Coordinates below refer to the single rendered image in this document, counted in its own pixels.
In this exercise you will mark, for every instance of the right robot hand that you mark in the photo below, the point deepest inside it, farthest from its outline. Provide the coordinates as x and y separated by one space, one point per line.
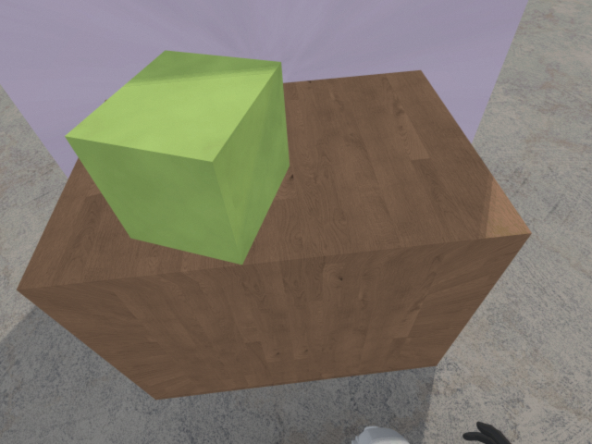
488 434

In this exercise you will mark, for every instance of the carton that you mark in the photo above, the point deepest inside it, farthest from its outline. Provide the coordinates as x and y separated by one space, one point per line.
190 153

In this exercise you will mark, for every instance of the pedestal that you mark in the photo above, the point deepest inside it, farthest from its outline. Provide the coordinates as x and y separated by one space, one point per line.
386 234

